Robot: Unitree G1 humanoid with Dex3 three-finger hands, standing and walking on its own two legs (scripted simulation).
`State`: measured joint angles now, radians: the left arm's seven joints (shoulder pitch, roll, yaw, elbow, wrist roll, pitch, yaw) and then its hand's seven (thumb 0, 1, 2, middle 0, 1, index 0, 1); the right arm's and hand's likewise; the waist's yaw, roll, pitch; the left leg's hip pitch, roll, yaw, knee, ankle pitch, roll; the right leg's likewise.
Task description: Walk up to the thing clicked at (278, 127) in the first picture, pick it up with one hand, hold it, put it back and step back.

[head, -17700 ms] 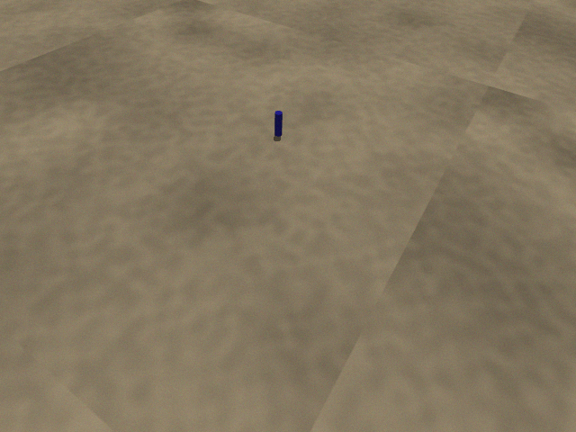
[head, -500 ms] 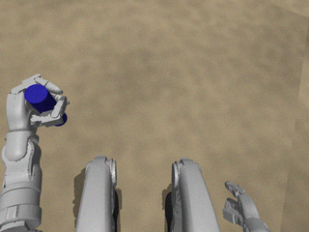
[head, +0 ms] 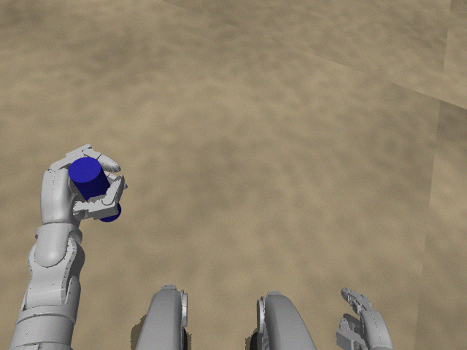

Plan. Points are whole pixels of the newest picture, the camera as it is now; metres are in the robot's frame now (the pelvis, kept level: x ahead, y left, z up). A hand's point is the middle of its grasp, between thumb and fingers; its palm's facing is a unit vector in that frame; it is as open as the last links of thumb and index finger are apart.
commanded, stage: lift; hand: left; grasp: from the side
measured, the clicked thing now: (98, 193) +0.36 +0.22 +0.01
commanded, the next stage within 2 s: hold in 1.04 s
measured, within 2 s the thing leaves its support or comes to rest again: neither
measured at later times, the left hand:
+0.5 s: hand (102, 162) +0.37 +0.18 +0.11, palm faces +0.15 -0.99 -0.04, open 5.3 cm
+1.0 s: hand (103, 143) +0.38 +0.17 +0.14, palm faces +0.15 -0.99 -0.03, open 5.3 cm
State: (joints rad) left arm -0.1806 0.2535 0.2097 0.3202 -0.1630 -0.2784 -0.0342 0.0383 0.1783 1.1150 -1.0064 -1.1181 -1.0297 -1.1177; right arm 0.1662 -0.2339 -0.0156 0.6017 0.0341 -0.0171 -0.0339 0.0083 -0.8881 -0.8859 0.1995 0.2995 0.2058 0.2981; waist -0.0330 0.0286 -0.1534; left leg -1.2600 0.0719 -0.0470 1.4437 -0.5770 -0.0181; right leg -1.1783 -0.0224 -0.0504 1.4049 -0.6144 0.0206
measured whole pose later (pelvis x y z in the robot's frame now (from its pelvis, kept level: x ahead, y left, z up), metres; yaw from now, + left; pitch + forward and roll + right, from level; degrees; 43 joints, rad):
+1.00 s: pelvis +0.04 -0.01 +0.10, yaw +1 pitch +11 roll -1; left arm -0.15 0.19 0.16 0.43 -0.15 -0.35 -0.02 0.04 0.18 1.11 -1.00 -1.12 -1.03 -1.12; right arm 0.23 -0.22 -0.02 0.65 0.00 0.02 -0.02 0.01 -0.90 -0.89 0.20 0.30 0.20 0.30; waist -0.03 0.02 -0.06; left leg -0.70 0.07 0.00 0.96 -0.44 -0.03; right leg -0.64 -0.02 -0.04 0.93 -0.47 0.02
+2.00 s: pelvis +0.03 -0.01 +0.12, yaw +1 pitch +5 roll -1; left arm -0.14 0.16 0.13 0.44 -0.14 -0.35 -0.01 0.04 0.18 1.11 -1.00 -1.13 -1.02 -1.13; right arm 0.22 -0.22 -0.02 0.65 0.01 0.02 -0.01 0.01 -0.91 -0.90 0.20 0.30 0.20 0.30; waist -0.02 0.02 -0.02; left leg -0.53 0.06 0.01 0.81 -0.38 -0.02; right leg -0.48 -0.03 -0.03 0.79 -0.41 0.02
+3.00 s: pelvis +0.03 -0.01 +0.12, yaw +1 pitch +5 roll -1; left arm -0.13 0.16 0.13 0.45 -0.14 -0.37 -0.02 0.04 0.18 1.11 -0.99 -1.13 -1.02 -1.14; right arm 0.22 -0.22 -0.02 0.66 0.01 0.01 -0.01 0.01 -0.91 -0.90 0.20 0.30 0.20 0.30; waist -0.02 0.02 -0.02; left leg -0.52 0.06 0.01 0.81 -0.37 -0.02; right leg -0.47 -0.03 -0.03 0.78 -0.41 0.02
